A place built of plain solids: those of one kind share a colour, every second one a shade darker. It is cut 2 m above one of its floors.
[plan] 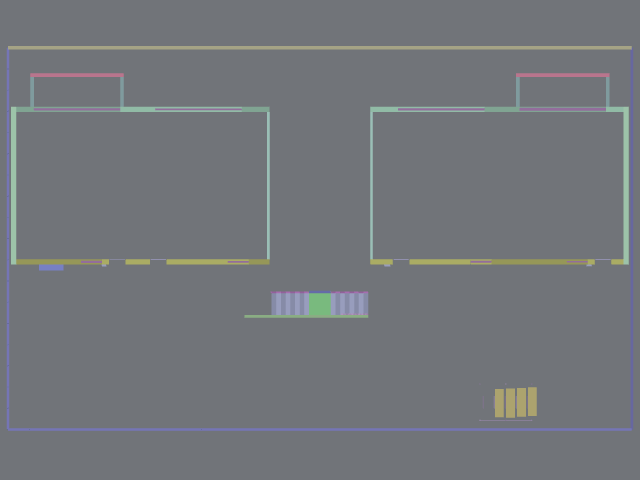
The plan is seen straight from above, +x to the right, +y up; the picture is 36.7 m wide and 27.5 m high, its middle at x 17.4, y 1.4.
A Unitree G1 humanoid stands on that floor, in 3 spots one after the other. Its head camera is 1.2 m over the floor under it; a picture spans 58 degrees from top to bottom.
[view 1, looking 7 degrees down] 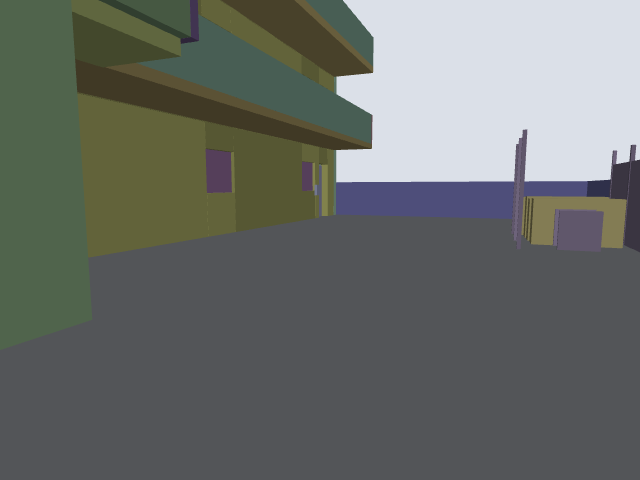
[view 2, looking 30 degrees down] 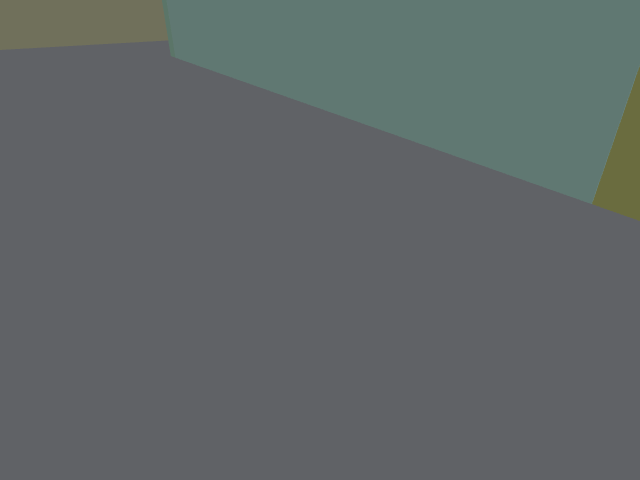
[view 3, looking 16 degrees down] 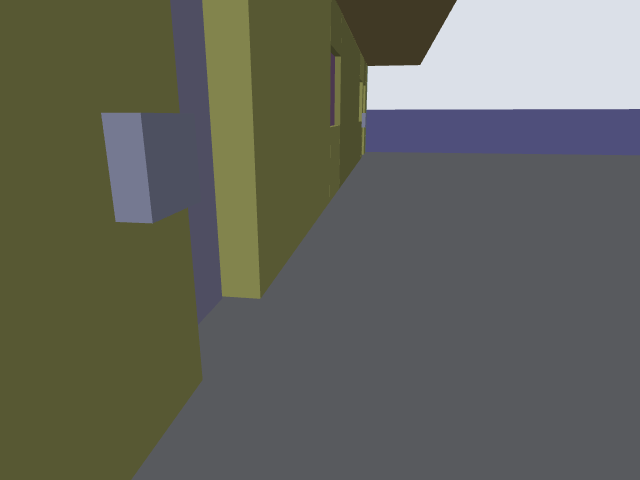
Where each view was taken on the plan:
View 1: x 17.39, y -6.40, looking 22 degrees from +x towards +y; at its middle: ground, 9.85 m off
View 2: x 17.39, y -0.83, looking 56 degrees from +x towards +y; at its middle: ground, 2.40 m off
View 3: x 19.89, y -0.83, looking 9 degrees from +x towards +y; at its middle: ground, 4.35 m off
